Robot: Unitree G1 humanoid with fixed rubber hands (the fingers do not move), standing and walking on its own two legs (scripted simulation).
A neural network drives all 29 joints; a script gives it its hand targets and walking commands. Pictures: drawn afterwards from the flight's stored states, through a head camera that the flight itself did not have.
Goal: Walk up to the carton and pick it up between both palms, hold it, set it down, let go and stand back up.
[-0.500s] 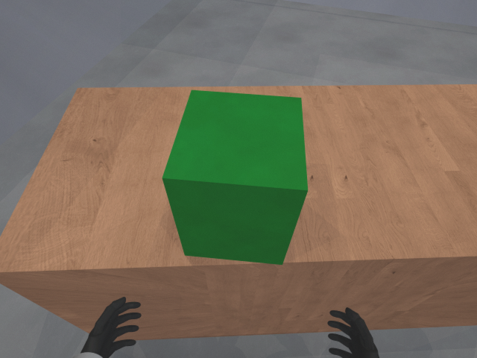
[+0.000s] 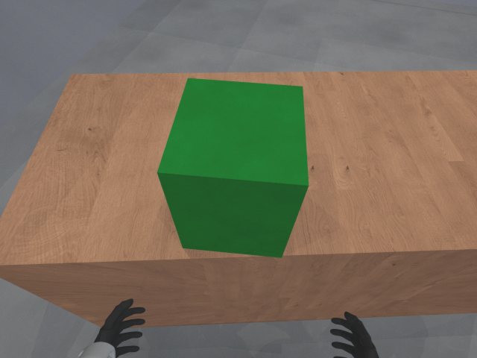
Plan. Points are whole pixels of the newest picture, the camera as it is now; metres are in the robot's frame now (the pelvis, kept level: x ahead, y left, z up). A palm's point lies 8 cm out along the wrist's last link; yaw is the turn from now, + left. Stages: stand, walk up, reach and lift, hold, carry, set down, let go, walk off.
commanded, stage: set down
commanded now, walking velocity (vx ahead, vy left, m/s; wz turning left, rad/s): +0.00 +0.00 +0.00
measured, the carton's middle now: (237, 173) +0.42 +0.03 +0.04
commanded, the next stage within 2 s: let go in 0.98 s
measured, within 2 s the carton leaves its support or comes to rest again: neither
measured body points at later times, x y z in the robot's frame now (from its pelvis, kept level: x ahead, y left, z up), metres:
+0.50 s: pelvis -0.02 -0.01 +0.00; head +0.05 +0.00 +0.44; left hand +0.14 +0.23 -0.12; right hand +0.13 -0.21 -0.13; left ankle -0.02 +0.11 -0.75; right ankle +0.01 -0.11 -0.75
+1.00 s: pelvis -0.04 -0.02 -0.02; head +0.05 -0.01 +0.42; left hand +0.12 +0.23 -0.15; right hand +0.12 -0.22 -0.17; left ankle -0.02 +0.11 -0.75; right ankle +0.01 -0.11 -0.75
